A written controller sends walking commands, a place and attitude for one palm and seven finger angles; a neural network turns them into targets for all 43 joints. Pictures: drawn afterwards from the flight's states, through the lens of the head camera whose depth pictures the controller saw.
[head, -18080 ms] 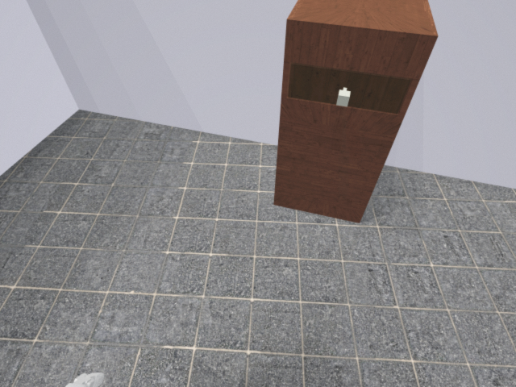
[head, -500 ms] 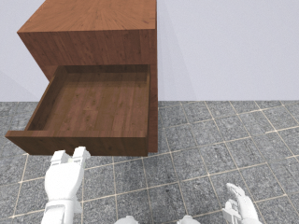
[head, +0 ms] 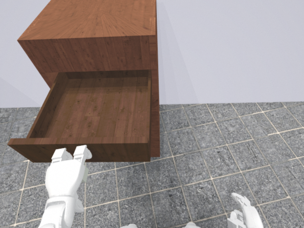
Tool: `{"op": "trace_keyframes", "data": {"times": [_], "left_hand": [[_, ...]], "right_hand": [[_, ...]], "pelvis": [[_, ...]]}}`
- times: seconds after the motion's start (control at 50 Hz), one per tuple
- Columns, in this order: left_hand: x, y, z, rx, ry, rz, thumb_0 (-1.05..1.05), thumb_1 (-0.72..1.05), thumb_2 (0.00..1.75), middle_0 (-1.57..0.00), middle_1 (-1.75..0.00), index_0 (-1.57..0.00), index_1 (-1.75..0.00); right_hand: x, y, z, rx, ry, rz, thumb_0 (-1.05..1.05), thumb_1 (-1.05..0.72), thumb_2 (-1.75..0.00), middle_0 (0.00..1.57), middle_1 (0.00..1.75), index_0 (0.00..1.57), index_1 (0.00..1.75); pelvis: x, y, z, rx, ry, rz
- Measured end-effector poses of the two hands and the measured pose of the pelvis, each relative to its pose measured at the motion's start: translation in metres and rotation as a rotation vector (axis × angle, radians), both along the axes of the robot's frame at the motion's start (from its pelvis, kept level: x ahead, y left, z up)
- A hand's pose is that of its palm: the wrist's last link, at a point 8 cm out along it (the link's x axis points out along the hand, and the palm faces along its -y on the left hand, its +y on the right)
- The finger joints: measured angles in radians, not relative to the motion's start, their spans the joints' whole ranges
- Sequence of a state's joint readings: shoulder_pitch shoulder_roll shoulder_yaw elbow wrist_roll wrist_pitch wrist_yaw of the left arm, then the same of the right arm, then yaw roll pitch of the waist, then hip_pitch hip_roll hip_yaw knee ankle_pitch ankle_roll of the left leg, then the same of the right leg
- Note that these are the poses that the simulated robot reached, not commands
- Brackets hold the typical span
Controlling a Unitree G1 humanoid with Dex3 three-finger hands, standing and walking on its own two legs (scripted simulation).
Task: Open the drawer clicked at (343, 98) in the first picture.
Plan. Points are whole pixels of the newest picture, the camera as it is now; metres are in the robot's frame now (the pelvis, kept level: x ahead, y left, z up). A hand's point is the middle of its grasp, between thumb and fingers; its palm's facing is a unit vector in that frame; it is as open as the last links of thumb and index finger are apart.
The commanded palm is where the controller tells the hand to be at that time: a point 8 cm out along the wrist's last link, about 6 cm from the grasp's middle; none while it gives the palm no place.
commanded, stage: lift the hand off the handle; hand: left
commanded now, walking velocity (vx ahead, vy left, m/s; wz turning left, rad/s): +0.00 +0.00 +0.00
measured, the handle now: (80, 167) +0.28 +0.24 -0.03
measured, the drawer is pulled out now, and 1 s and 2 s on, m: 0.30 0.30 0.30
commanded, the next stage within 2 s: draw the hand back to the body in 1.96 s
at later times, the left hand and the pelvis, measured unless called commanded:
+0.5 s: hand (73, 174) +0.24 +0.23 +0.01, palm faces +0.00 -0.08 -1.00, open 13.6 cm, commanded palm +0.22 +0.22 +0.07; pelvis +0.02 +0.00 +0.02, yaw +0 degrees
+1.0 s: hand (65, 166) +0.25 +0.23 +0.06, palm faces +0.04 -0.09 -1.00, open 13.8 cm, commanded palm +0.22 +0.23 +0.11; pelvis +0.02 -0.01 +0.03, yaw +0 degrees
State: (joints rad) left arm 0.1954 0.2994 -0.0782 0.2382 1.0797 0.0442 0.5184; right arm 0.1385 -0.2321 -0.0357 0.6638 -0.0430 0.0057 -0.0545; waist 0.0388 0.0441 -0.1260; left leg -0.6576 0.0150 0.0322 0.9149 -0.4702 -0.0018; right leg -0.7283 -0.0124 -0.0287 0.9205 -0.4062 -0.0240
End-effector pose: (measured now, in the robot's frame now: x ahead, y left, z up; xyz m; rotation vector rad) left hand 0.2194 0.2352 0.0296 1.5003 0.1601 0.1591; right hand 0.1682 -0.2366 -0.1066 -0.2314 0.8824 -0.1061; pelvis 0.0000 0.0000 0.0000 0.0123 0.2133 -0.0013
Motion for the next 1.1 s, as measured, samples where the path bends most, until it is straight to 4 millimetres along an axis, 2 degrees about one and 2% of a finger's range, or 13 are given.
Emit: {"op": "trace_keyframes", "data": {"times": [0.28, 0.42, 0.64, 0.82, 0.96, 1.1], "left_hand": [[-0.001, -0.007, 0.023, -0.016, -0.009, 0.009, 0.00, -0.49, 0.30, -0.32, -1.20, -0.35, -1.21], [0.000, -0.006, 0.032, -0.021, 0.000, 0.006, 0.00, -0.49, 0.30, -0.32, -1.20, -0.36, -1.22], [0.002, -0.007, 0.045, -0.021, 0.008, 0.002, 0.00, -0.49, 0.30, -0.32, -1.20, -0.38, -1.23], [0.005, -0.008, 0.063, -0.018, -0.030, -0.002, 0.00, -0.49, 0.30, -0.32, -1.20, -0.37, -1.22], [0.007, -0.002, 0.077, -0.021, -0.034, 0.021, 0.00, -0.49, 0.30, -0.32, -1.20, -0.34, -1.21], [-0.001, -0.002, 0.086, -0.037, -0.024, 0.004, 0.00, -0.49, 0.30, -0.32, -1.20, -0.32, -1.20]], "right_hand": [[0.036, 0.014, 0.024, 0.027, -0.066, 0.049, 0.01, -0.91, -0.90, 0.21, 0.30, 0.20, 0.30], [0.048, 0.021, 0.031, 0.040, -0.082, 0.072, 0.01, -0.91, -0.90, 0.21, 0.30, 0.20, 0.30], [0.050, 0.021, 0.031, 0.049, -0.062, 0.082, 0.01, -0.91, -0.90, 0.21, 0.30, 0.20, 0.30], [0.049, 0.016, 0.032, 0.049, -0.053, 0.073, 0.01, -0.91, -0.90, 0.21, 0.30, 0.20, 0.30], [0.052, 0.014, 0.040, 0.052, -0.067, 0.067, 0.01, -0.91, -0.90, 0.20, 0.30, 0.20, 0.30], [0.057, 0.015, 0.048, 0.045, -0.095, 0.081, 0.01, -0.91, -0.90, 0.20, 0.30, 0.20, 0.30]], "pelvis": [[0.010, 0.002, 0.013, 0.000, -0.046, 0.001], [0.014, 0.000, 0.017, -0.001, -0.062, 0.003], [0.020, -0.002, 0.022, 0.001, -0.078, 0.005], [0.022, -0.004, 0.026, 0.003, -0.093, 0.002], [0.022, -0.005, 0.031, 0.005, -0.111, -0.004], [0.021, -0.004, 0.034, 0.003, -0.131, -0.002]]}}
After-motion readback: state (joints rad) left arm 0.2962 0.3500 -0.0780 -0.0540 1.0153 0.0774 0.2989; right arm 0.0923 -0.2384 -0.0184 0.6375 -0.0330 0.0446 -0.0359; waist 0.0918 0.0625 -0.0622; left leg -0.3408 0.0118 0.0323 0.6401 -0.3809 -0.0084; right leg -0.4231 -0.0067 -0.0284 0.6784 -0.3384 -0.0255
